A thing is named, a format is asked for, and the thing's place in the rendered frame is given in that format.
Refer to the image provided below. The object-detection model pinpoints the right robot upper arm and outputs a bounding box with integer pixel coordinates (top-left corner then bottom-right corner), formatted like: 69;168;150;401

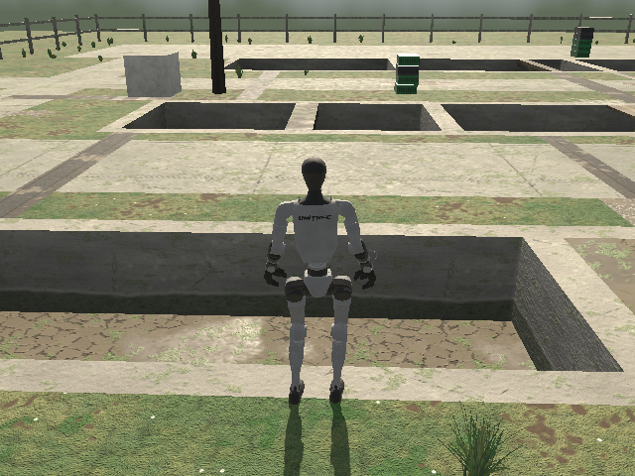
335;199;364;255

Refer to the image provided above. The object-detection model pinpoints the robot left thigh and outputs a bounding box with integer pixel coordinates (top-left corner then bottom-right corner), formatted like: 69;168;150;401
285;277;307;341

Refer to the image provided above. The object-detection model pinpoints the right robot shin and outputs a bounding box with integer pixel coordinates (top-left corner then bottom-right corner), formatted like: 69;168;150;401
331;324;348;390

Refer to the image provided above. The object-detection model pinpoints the right robot hand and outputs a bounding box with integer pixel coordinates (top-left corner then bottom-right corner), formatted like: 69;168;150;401
353;267;376;290

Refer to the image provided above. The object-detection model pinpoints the robot left forearm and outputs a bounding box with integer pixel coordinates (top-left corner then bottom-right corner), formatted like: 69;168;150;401
265;240;281;273

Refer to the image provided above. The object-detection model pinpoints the robot right forearm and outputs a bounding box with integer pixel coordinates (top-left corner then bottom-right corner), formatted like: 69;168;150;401
354;239;373;273

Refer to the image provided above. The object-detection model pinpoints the left robot hand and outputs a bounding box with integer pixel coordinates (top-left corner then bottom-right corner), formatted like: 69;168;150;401
264;268;287;287

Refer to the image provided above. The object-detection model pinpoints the left robot upper arm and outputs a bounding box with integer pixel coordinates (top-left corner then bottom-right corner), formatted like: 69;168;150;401
270;200;295;256

